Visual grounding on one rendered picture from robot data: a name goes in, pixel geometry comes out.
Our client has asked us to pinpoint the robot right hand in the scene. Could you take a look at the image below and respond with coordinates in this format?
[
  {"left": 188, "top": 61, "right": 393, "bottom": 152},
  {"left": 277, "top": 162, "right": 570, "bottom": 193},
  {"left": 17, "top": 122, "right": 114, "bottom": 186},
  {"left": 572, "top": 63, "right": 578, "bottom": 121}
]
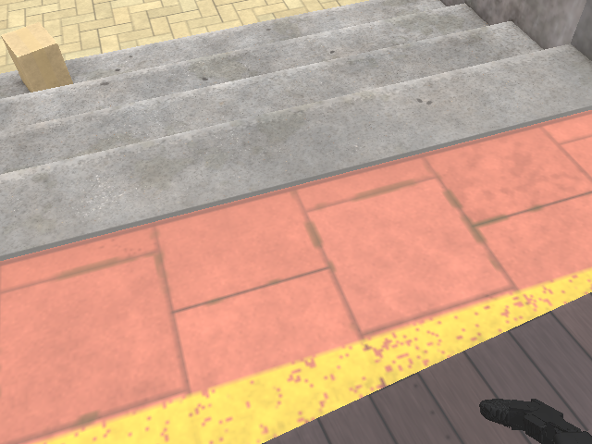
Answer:
[{"left": 479, "top": 399, "right": 592, "bottom": 444}]

